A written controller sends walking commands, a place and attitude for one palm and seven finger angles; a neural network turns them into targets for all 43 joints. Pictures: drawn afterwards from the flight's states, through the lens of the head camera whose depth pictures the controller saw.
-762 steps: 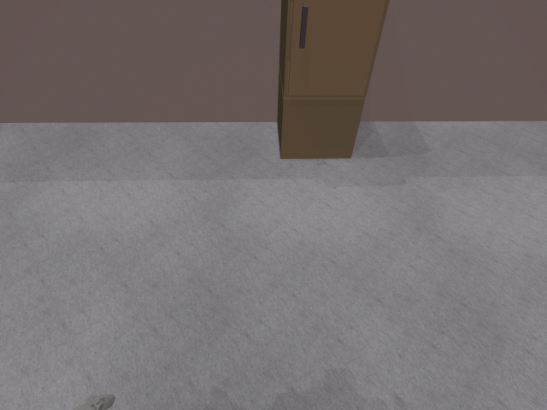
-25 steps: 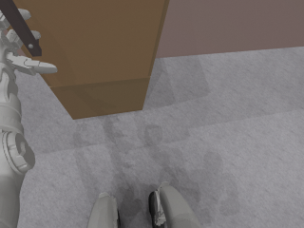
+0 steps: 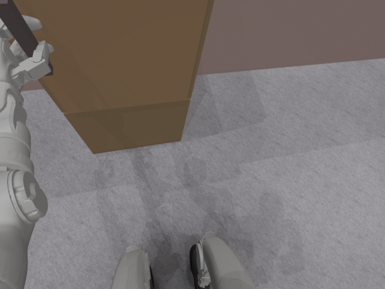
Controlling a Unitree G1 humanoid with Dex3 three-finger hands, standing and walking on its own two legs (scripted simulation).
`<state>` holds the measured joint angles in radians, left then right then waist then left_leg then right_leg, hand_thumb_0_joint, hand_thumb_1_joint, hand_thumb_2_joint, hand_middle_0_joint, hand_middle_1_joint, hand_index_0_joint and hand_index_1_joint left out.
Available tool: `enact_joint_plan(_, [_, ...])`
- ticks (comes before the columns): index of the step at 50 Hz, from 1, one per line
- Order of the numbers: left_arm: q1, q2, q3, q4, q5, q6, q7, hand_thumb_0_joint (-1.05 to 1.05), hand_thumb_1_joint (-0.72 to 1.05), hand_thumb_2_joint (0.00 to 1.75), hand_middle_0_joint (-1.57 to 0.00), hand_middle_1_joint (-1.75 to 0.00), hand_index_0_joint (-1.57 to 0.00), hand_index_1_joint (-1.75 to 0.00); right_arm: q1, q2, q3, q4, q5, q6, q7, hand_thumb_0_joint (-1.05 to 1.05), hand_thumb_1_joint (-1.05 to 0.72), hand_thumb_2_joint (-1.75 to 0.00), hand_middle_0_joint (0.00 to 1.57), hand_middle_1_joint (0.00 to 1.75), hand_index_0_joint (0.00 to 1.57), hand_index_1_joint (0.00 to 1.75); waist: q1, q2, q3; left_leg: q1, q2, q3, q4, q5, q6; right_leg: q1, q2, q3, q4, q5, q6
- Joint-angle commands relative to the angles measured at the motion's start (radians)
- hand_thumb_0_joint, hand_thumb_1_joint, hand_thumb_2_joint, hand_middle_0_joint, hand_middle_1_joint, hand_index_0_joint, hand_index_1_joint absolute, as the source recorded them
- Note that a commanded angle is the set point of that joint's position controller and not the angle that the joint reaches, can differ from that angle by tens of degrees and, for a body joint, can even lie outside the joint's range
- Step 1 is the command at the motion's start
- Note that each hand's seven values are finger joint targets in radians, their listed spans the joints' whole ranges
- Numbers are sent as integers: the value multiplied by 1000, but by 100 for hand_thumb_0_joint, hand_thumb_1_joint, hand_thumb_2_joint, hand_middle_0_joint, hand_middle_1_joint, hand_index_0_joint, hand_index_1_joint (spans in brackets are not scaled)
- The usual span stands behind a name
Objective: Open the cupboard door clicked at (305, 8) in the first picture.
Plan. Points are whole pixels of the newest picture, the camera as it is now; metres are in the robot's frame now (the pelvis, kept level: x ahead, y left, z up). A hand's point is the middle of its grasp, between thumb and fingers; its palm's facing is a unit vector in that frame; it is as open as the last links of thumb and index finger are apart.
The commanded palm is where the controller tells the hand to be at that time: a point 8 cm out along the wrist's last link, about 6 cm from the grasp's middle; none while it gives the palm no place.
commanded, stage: close the thumb around the handle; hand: left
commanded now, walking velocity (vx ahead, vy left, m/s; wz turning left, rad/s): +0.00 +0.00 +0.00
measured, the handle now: (28, 33) +0.60 +0.24 +0.07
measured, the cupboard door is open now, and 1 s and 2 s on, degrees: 0 33 48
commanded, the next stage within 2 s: pull the door open along its arc in 0.10 s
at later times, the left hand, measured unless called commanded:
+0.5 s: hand (46, 72) +0.51 +0.21 +0.06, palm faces +0.08 -1.00 -0.01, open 5.9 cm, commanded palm +0.46 +0.25 +0.07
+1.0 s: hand (106, 139) +0.38 +0.11 +0.07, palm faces +0.47 -0.88 +0.04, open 6.2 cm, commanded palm +0.31 +0.14 +0.07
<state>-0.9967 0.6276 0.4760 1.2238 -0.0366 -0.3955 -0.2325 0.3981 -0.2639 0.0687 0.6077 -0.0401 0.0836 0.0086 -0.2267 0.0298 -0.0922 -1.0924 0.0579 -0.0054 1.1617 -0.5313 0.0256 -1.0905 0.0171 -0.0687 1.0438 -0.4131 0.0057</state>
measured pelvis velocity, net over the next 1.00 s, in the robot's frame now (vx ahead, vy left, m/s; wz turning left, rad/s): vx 0.02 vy -0.01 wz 0.04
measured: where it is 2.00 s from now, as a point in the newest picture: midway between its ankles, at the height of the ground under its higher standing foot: outside the picture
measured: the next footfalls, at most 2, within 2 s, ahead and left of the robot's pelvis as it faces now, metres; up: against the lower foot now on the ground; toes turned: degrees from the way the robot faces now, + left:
none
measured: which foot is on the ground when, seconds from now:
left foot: down 0.00-1.00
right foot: down 0.00-1.00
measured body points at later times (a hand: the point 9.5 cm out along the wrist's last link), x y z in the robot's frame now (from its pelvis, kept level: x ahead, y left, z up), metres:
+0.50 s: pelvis +0.01 +0.00 +0.01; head +0.16 +0.02 +0.43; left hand +0.50 +0.26 +0.07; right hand +0.00 -0.26 -0.10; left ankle +0.00 +0.10 -0.65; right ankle +0.04 -0.13 -0.65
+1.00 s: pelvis +0.02 -0.01 +0.02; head +0.10 -0.01 +0.47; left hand +0.35 +0.15 +0.07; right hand +0.17 -0.23 -0.09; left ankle +0.00 +0.10 -0.65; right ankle +0.04 -0.13 -0.65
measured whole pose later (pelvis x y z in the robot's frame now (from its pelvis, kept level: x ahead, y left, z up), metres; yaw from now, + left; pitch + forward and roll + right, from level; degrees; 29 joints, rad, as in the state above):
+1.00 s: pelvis +0.02 -0.01 +0.02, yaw +2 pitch +18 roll -1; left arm -0.22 -0.08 0.02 0.42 0.05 -0.37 0.54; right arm 0.23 -0.19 -0.01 0.56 -0.07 0.03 0.09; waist -0.03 0.02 -0.15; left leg -0.82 0.02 0.02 1.03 -0.51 0.01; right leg -0.85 -0.01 -0.04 0.99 -0.44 -0.01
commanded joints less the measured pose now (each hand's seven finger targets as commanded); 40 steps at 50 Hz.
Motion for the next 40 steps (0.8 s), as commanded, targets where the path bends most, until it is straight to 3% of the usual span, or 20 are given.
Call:
enact_joint_plan(1, [-413,264,14,-230,-26,-70,-5,0,90,90,-40,-135,-40,-135,211,-199,-79,-26,1,-5,-10,0,-90,-90,20,30,20,30,4,187,-553,417,-17,-61,-123,517,-5,269,36,21,-87,331,-18])
enact_joint_plan(4, [-371,323,69,-224,-28,-71,-2,0,90,90,-40,-135,-40,-135,213,-203,-79,-34,3,-2,-12,0,-90,-90,20,30,20,30,30,182,-560,405,-18,-61,-130,525,-7,300,36,21,-83,342,-21])
enact_joint_plan(5, [-377,291,43,-225,-26,-69,-2,0,90,90,-40,-135,-40,-135,209,-197,-77,-34,3,-3,-11,0,-90,-90,20,30,20,30,18,179,-556,397,-20,-54,-125,521,-2,299,36,25,-84,351,-18])
enact_joint_plan(7, [-364,315,55,-211,-19,-65,1,0,90,90,-40,-135,-40,-135,206,-197,-76,-38,4,-2,-12,0,-90,-90,20,30,20,30,21,153,-523,349,-22,-46,-128,484,2,328,34,31,-89,349,-16])
enact_joint_plan(9, [-358,341,75,-238,-17,-74,3,0,90,90,-40,-135,-40,-135,206,-198,-78,-44,4,-2,-13,0,-90,-90,20,30,20,30,34,179,-557,367,-22,-45,-129,503,0,340,33,33,-83,366,-18])
enact_joint_plan(10, [-341,321,61,-230,-14,-73,1,0,90,90,-40,-135,-40,-135,204,-195,-77,-48,5,-1,-12,0,-90,-90,20,30,20,30,38,198,-555,385,-22,-48,-132,520,-5,325,32,27,-80,362,-20])
enact_joint_plan(11, [-425,245,-5,-251,-21,-75,3,0,90,90,-40,-135,-40,-135,198,-189,-76,-37,3,-3,-10,0,-90,-90,20,30,20,30,0,205,-538,403,-18,-54,-126,513,-5,279,34,24,-83,345,-17])
enact_joint_plan(12, [-412,217,-9,-253,-25,-77,4,0,90,90,-40,-135,-40,-135,206,-189,-82,-30,0,-6,-7,0,-90,-90,20,30,20,30,7,199,-548,422,-17,-60,-125,517,-7,269,36,19,-85,331,-18])
enact_joint_plan(14, [-338,218,14,-244,-35,-80,8,0,90,90,-40,-135,-40,-135,209,-194,-88,-36,0,-7,-6,0,-90,-90,20,30,20,30,21,177,-567,443,-15,-59,-127,550,-10,277,37,16,-85,349,-19])
enact_joint_plan(16, [-308,219,17,-294,-39,-85,8,0,90,90,-40,-135,-40,-135,206,-193,-90,-40,-1,-5,-1,0,-90,-90,20,30,20,30,39,203,-610,476,-15,-56,-132,591,-14,304,37,17,-83,377,-21])
enact_joint_plan(23, [-57,130,-11,-421,-83,-75,1,0,90,90,-40,-135,-40,-135,169,-184,-104,-86,17,2,11,0,-90,-90,20,30,20,30,94,147,-599,485,-20,-37,-174,625,-12,396,42,16,-108,423,-25])
enact_joint_plan(27, [144,28,-58,-512,-114,-62,10,0,90,90,-40,-135,-40,-135,134,-167,-114,-115,35,0,20,0,-90,-90,20,30,20,30,126,106,-536,481,-23,-18,-216,628,-14,443,40,8,-133,434,-22])
enact_joint_plan(29, [206,-11,-75,-585,-129,-67,22,0,90,90,-40,-135,-40,-135,115,-160,-116,-126,37,-6,24,0,-90,-90,20,30,20,30,138,117,-525,487,-25,-11,-225,643,-14,460,37,11,-138,450,-22])
enact_joint_plan(32, [326,-110,-128,-656,-151,-69,43,0,90,90,-40,-135,-40,-135,85,-147,-123,-138,44,-19,28,0,-90,-90,20,30,20,30,146,50,-475,457,-28,3,-243,610,-12,499,33,11,-147,463,-19])
enact_joint_plan(33, [345,-149,-16,-716,-214,-70,175,0,90,90,-40,-135,-40,-135,56,-124,-124,-151,37,-33,28,0,-90,-90,20,30,20,30,202,67,-454,435,-32,8,-252,612,-22,501,33,-2,-150,454,-22])
enact_joint_plan(34, [391,-254,-95,-724,-196,-68,255,0,90,90,-40,-135,-40,-135,39,-115,-120,-144,31,-48,40,0,-90,-90,20,30,20,30,185,71,-428,429,-33,9,-257,591,-33,479,30,-10,-144,424,-19])
enact_joint_plan(35, [432,-316,-127,-741,-186,-69,307,0,90,90,-40,-135,-40,-135,30,-112,-122,-139,30,-58,48,0,-90,-90,20,30,20,30,184,59,-410,433,-28,6,-256,592,-40,456,27,-16,-140,407,-21])
enact_joint_plan(37, [482,-361,-158,-799,-149,-73,404,0,90,90,-40,-135,-40,-135,15,-110,-127,-136,17,-66,58,0,-90,-90,20,30,20,30,188,25,-417,431,-28,11,-256,581,-44,472,22,-13,-131,408,-23])
enact_joint_plan(40, [495,-462,-258,-894,-48,-83,559,0,90,90,-40,-135,-40,-135,-13,-91,-127,-135,-6,-75,71,0,-90,-90,20,30,20,30,195,61,-425,463,-28,10,-254,601,-50,462,13,-12,-114,398,-30])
